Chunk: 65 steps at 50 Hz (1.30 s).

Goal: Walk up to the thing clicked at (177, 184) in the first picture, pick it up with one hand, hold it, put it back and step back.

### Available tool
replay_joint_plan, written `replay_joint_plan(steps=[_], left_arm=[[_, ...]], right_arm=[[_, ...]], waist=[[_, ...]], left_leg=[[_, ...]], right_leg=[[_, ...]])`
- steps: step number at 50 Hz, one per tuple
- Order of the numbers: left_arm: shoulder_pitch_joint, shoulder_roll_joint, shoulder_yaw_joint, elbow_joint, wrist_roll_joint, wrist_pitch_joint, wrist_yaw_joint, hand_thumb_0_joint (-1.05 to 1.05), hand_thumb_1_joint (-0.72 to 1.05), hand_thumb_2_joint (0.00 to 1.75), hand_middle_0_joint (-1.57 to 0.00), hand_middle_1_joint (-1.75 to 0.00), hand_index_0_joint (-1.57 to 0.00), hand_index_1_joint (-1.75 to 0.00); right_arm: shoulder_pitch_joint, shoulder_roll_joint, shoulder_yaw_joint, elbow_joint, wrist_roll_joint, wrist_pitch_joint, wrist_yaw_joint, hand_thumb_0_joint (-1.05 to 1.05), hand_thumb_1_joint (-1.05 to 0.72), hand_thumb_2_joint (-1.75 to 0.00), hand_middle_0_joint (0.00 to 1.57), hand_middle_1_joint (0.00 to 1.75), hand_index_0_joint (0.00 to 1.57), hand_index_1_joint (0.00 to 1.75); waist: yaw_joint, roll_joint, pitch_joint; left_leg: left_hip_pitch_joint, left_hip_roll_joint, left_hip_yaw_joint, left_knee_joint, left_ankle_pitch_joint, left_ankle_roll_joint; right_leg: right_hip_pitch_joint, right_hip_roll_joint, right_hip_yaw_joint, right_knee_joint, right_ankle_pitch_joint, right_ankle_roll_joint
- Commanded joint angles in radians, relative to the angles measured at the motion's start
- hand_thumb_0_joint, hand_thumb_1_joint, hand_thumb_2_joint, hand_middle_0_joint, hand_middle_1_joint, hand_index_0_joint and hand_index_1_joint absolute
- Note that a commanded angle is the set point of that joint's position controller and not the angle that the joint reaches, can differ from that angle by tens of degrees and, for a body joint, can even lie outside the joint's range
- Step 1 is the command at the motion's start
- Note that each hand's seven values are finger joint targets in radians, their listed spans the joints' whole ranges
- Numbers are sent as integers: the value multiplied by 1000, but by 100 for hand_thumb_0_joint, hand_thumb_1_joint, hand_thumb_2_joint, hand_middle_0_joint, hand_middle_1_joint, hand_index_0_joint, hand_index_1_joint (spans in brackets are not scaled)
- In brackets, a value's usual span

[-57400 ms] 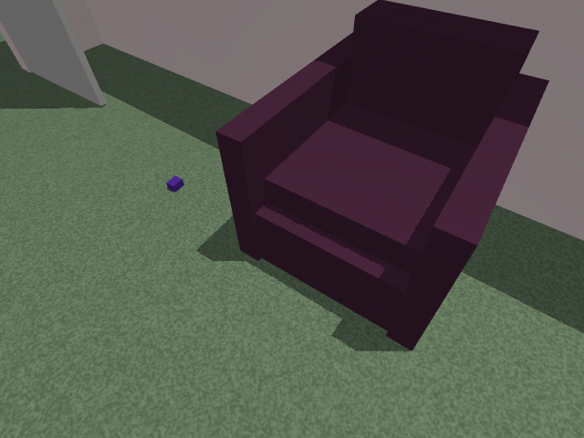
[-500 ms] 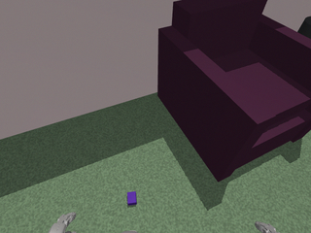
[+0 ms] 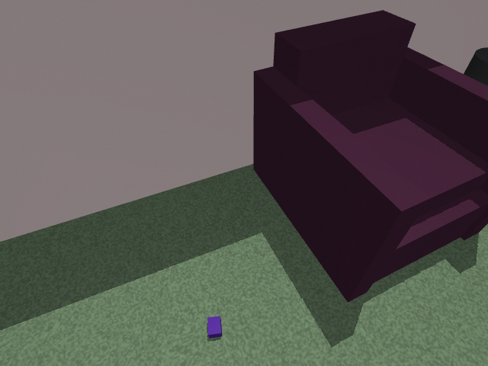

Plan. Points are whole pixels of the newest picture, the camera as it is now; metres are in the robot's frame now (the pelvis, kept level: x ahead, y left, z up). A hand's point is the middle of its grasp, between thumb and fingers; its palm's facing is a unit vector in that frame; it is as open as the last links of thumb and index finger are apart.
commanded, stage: stand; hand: left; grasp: from above
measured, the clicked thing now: (214, 327) +0.42 +0.17 -0.75
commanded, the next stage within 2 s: step back in 1.76 s
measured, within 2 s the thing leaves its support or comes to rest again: neither
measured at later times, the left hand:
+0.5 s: hand out of the picture +0.05 +0.23 -0.16, palm faces +0.02 -0.94 -0.34, open 7.4 cm
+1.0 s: hand out of the picture +0.08 +0.23 -0.15, palm faces +0.02 -0.94 -0.34, open 7.4 cm
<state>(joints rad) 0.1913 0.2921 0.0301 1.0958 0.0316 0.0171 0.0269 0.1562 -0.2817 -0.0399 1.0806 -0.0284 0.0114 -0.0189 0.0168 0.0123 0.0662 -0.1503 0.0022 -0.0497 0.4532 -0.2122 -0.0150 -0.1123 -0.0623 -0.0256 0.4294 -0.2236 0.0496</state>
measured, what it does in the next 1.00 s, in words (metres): stands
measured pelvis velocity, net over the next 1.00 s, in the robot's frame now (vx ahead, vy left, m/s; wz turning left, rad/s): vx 0.02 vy -0.01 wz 0.00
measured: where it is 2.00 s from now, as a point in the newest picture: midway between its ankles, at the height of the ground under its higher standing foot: outside the picture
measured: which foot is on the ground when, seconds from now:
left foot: down 0.00-1.00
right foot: down 0.00-1.00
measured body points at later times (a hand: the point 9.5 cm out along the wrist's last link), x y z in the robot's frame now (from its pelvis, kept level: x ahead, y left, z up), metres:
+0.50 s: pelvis +0.00 -0.01 +0.00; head +0.00 -0.01 +0.45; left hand +0.05 +0.28 -0.13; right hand +0.05 -0.31 -0.14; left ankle +0.03 +0.13 -0.74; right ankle +0.01 -0.15 -0.74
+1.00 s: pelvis +0.02 -0.01 +0.01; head +0.02 -0.02 +0.46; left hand +0.08 +0.28 -0.13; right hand +0.09 -0.31 -0.13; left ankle +0.03 +0.13 -0.74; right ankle +0.01 -0.15 -0.74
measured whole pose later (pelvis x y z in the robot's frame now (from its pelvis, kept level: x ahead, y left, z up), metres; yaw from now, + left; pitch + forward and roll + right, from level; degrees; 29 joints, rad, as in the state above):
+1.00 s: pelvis +0.02 -0.01 +0.01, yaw +0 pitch -4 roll +0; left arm 0.11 0.32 0.03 1.14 0.01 0.00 0.01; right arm 0.11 -0.33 -0.01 1.13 -0.02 0.00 -0.01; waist 0.01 0.02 0.07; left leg -0.11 0.02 -0.06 0.36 -0.18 -0.04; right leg -0.08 -0.04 -0.03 0.35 -0.20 0.03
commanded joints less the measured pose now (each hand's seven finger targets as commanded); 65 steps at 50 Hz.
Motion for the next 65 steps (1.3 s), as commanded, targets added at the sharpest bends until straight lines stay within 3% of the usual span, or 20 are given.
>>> replay_joint_plan(steps=[1, 8, 15, 22, 26, 37, 39, 43, 48, 50, 53, 57, 65], left_arm=[[-27, 192, 40, -40, 4, -30, 10, 0, 90, 90, -20, -30, -20, -30], [-48, 212, 43, -33, -1, -37, 7, 0, 90, 90, -20, -30, -20, -30], [-67, 225, 42, -28, -3, -34, 1, 0, 90, 90, -20, -30, -20, -30], [-72, 230, 45, -18, -10, -34, -2, 0, 90, 90, -20, -30, -20, -30], [-74, 225, 43, -15, -11, -38, -1, 0, 90, 90, -20, -30, -20, -30], [-85, 229, 41, -7, -13, -35, -7, 0, 90, 90, -20, -30, -20, -30], [-87, 228, 41, -10, -13, -39, -7, 0, 90, 90, -20, -30, -20, -30], [-91, 231, 44, -12, -17, -39, -6, 0, 90, 90, -20, -30, -20, -30], [-98, 228, 43, -14, -18, -39, -5, 0, 90, 90, -20, -30, -20, -30], [-101, 226, 42, -13, -19, -39, -5, 0, 90, 90, -20, -30, -20, -30], [-106, 231, 42, -7, -17, -36, -7, 0, 90, 90, -20, -30, -20, -30], [-110, 232, 42, -9, -15, -35, -12, 0, 90, 90, -20, -30, -20, -30], [-109, 239, 42, -17, -15, -40, -13, 0, 90, 90, -20, -30, -20, -30]], right_arm=[[-41, -204, -40, -44, 5, -22, -6, 0, -90, -90, 20, 30, 20, 30], [-40, -208, -36, -30, 5, -22, 0, 0, -90, -90, 20, 30, 20, 30], [-37, -219, -28, -19, 6, -22, 2, 0, -90, -90, 20, 30, 20, 30], [-35, -224, -18, -12, 7, -27, -1, 0, -90, -90, 20, 30, 20, 30], [-41, -230, -16, -11, 10, -31, -1, 0, -90, -90, 20, 30, 20, 30], [-47, -239, -8, -3, 12, -30, -2, 0, -90, -90, 20, 30, 20, 30], [-67, -244, -10, -10, 11, -33, -1, 0, -90, -90, 20, 30, 20, 30], [-65, -248, -9, -8, 11, -36, -4, 0, -90, -90, 20, 30, 20, 30], [-81, -246, -7, -8, 14, -35, -4, 0, -90, -90, 20, 30, 20, 30], [-77, -246, -5, -6, 12, -34, -4, 0, -90, -90, 20, 30, 20, 30], [-82, -245, -3, -4, 13, -32, -2, 0, -90, -90, 20, 30, 20, 30], [-78, -250, -2, -4, 13, -33, -2, 0, -90, -90, 20, 30, 20, 30], [-97, -260, -6, -10, 15, -36, 1, 0, -90, -90, 20, 30, 20, 30]], waist=[[-4, -10, 8], [-7, -15, 2], [-10, -2, 22], [-9, 3, -12], [-7, -15, -32], [-11, -4, -19], [-7, -6, -59], [-9, -5, -87], [-7, -8, -94], [-8, -13, -94], [-10, -9, -51], [-11, 7, -38], [-8, 1, -69]], left_leg=[[-29, 82, -80, -133, -46, 36], [-23, 82, -72, -133, -18, 36], [-48, 84, -71, -148, -59, 32], [-43, 94, -73, -156, 2, 32], [-2, 99, -67, -141, 101, 32], [-10, 101, -66, -158, 56, 29], [25, 108, -61, -137, 151, 32], [45, 112, -55, -128, 240, 30], [63, 116, -53, -125, 278, 31], [55, 116, -50, -123, 273, 34], [25, 112, -57, -148, 197, 27], [0, 110, -59, -163, 138, 25], [45, 116, -59, -142, 177, 30]], right_leg=[[-39, -45, 53, -126, -42, -47], [-26, -57, 69, -155, -55, -48], [-35, -55, 77, -161, -99, -51], [0, -57, 68, -139, -7, -55], [7, -60, 65, -142, 52, -54], [2, -56, 63, -149, 33, -53], [19, -65, 62, -142, 104, -53], [44, -67, 57, -127, 192, -52], [50, -68, 47, -123, 227, -49], [56, -69, 46, -124, 231, -48], [36, -64, 46, -138, 135, -47], [35, -64, 50, -146, 95, -52], [26, -69, 55, -148, 123, -56]])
